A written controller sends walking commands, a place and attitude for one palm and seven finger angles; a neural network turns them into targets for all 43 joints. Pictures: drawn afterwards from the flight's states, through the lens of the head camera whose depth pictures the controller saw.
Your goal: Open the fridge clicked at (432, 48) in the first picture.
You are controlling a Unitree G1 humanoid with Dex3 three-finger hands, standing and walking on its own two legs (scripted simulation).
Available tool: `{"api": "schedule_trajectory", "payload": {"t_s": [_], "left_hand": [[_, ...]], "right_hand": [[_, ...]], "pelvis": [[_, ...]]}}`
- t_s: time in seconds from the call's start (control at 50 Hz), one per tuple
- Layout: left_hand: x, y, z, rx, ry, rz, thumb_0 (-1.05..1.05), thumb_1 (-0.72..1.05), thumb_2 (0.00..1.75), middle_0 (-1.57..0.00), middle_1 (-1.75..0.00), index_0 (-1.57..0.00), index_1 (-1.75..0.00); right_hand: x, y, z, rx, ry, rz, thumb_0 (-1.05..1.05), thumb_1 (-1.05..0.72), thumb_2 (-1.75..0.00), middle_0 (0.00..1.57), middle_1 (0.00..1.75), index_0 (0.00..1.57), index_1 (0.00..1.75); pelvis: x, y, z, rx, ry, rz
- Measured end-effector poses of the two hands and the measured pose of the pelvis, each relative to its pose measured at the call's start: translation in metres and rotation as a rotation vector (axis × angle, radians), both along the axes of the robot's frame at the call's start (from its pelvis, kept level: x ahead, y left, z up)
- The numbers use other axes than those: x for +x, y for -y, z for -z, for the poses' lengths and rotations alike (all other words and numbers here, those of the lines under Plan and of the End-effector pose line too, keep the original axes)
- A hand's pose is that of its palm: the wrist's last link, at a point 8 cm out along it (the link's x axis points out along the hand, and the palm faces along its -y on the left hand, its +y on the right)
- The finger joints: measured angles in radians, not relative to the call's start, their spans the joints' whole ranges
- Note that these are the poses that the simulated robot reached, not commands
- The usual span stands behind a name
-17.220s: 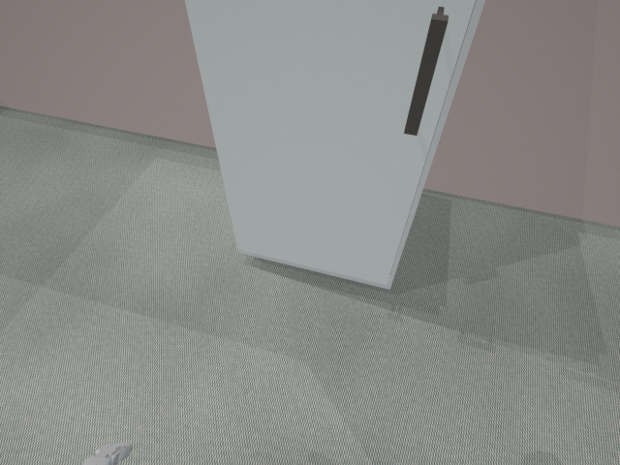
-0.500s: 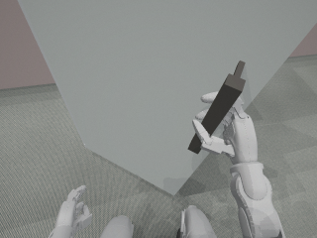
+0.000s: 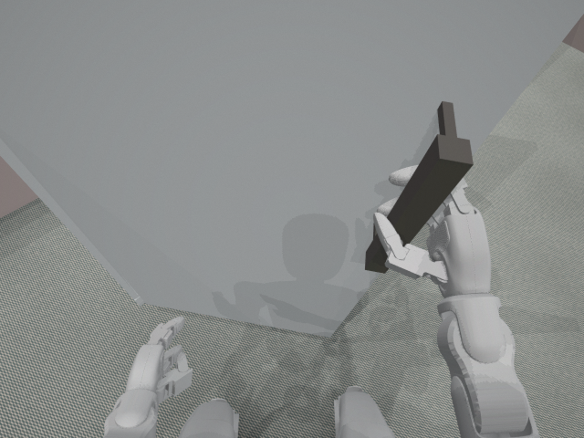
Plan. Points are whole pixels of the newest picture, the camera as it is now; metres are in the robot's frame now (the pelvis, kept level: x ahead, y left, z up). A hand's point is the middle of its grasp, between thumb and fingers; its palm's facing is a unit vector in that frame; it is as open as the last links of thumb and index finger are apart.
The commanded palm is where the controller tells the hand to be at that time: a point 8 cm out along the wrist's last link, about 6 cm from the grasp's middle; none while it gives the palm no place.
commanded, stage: walk backward, drawing the door open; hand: right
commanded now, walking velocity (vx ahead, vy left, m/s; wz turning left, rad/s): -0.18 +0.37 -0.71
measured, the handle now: (404, 201) +0.36 -0.09 +0.14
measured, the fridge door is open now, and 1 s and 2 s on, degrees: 53 73 67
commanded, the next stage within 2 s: stop walking and hold the door back in 0.46 s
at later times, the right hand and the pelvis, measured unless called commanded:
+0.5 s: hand (345, 346) +0.20 -0.02 +0.14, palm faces +0.46 +0.85 -0.25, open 7.1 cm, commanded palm +0.14 -0.05 +0.14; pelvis -0.03 +0.23 +0.00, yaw -19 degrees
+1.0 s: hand (316, 390) +0.16 +0.01 +0.15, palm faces +0.61 +0.77 -0.17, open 6.3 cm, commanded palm +0.13 -0.04 +0.13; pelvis -0.11 +0.33 +0.02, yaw -31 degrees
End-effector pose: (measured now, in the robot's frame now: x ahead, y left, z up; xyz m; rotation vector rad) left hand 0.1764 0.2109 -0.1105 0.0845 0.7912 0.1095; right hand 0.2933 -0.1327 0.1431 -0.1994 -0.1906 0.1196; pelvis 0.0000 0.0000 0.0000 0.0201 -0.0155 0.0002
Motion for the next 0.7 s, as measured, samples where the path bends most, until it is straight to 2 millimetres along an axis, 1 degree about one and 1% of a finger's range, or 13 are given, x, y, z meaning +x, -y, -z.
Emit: {"api": "schedule_trajectory", "payload": {"t_s": [0.06,0.12,0.16,0.18,0.22,0.28,0.34,0.38,0.46,0.5,0.6,0.64,0.7], "left_hand": [[-0.001,-0.026,-0.007,0.038,0.003,0.006,0.01,0.9,0.9,-0.2,-0.3,-0.2,-0.3],[-0.003,-0.045,-0.015,0.078,0.008,0.041,0.01,0.9,0.9,-0.2,-0.3,-0.2,-0.3],[-0.003,-0.056,-0.018,0.107,0.021,0.074,0.01,0.9,0.9,-0.2,-0.3,-0.2,-0.3],[-0.003,-0.061,-0.018,0.122,0.037,0.09,0.01,0.9,0.9,-0.2,-0.3,-0.2,-0.3],[-0.006,-0.07,-0.019,0.137,0.032,0.13,0.01,0.9,0.9,-0.2,-0.3,-0.2,-0.3],[-0.014,-0.084,-0.023,0.133,-0.012,0.208,0.01,0.9,0.9,-0.2,-0.3,-0.2,-0.3],[-0.019,-0.103,-0.024,0.115,-0.053,0.269,0.01,0.9,0.9,-0.2,-0.3,-0.2,-0.3],[-0.019,-0.117,-0.021,0.096,-0.066,0.295,0.01,0.9,0.9,-0.2,-0.3,-0.2,-0.3],[-0.006,-0.149,-0.006,0.048,-0.052,0.333,0.01,0.9,0.9,-0.2,-0.3,-0.21,-0.3],[0.002,-0.167,-0.002,0.043,-0.051,0.34,0.01,0.9,0.9,-0.2,-0.3,-0.21,-0.3],[0.023,-0.208,-0.013,0.1,-0.029,0.356,0.01,0.9,0.9,-0.2,-0.3,-0.2,-0.3],[0.03,-0.218,-0.019,0.132,-0.02,0.392,0.01,0.9,0.9,-0.2,-0.3,-0.2,-0.3],[0.041,-0.226,-0.028,0.172,0.0,0.466,0.01,0.9,0.9,-0.2,-0.3,-0.2,-0.3]], "right_hand": [[-0.018,-0.007,-0.002,0.001,-0.029,0.067,-0.04,-0.52,-0.78,0.44,1.39,0.22,1.39],[-0.034,-0.013,-0.001,0.013,-0.031,0.109,-0.03,-0.53,-0.78,0.42,1.38,0.22,1.4],[-0.045,-0.016,0.0,0.036,-0.011,0.127,-0.02,-0.53,-0.78,0.42,1.38,0.23,1.4],[-0.05,-0.019,0.002,0.045,0.012,0.134,-0.01,-0.53,-0.78,0.43,1.38,0.23,1.39],[-0.059,-0.023,0.004,0.051,0.05,0.162,-0.02,-0.54,-0.78,0.43,1.39,0.22,1.38],[-0.075,-0.031,0.003,0.035,0.039,0.23,-0.02,-0.55,-0.79,0.44,1.39,0.21,1.38],[-0.092,-0.041,0.0,0.019,-0.002,0.312,-0.01,-0.56,-0.78,0.44,1.39,0.21,1.38],[-0.104,-0.049,-0.002,0.014,-0.021,0.375,-0.01,-0.57,-0.78,0.43,1.38,0.21,1.39],[-0.126,-0.066,-0.002,-0.029,-0.011,0.526,-0.02,-0.58,-0.8,0.43,1.37,0.2,1.39],[-0.137,-0.076,-0.003,-0.037,-0.021,0.598,-0.02,-0.59,-0.81,0.43,1.38,0.2,1.38],[-0.165,-0.097,-0.006,-0.042,-0.063,0.706,-0.01,-0.61,-0.81,0.43,1.37,0.19,1.37],[-0.174,-0.104,-0.006,-0.037,-0.061,0.737,-0.01,-0.6,-0.81,0.43,1.36,0.2,1.38],[-0.18,-0.11,-0.005,-0.011,-0.043,0.78,-0.01,-0.6,-0.81,0.43,1.37,0.25,1.38]], "pelvis": [[-0.007,-0.02,-0.007,-0.039,0.003,0.041],[-0.014,-0.04,-0.009,-0.046,-0.008,0.106],[-0.018,-0.053,-0.005,-0.038,-0.022,0.135],[-0.02,-0.059,0.001,-0.027,-0.029,0.143],[-0.029,-0.077,0.004,-0.041,-0.008,0.162],[-0.037,-0.108,-0.006,-0.024,0.01,0.206],[-0.04,-0.138,-0.015,0.01,0.006,0.241],[-0.039,-0.159,-0.016,0.023,0.0,0.261],[-0.032,-0.209,-0.004,0.011,-0.014,0.306],[-0.034,-0.228,-0.004,0.009,-0.006,0.332],[-0.032,-0.262,-0.014,-0.053,-0.017,0.399],[-0.032,-0.274,-0.017,-0.064,-0.023,0.434],[-0.037,-0.29,-0.018,-0.067,-0.03,0.476]]}}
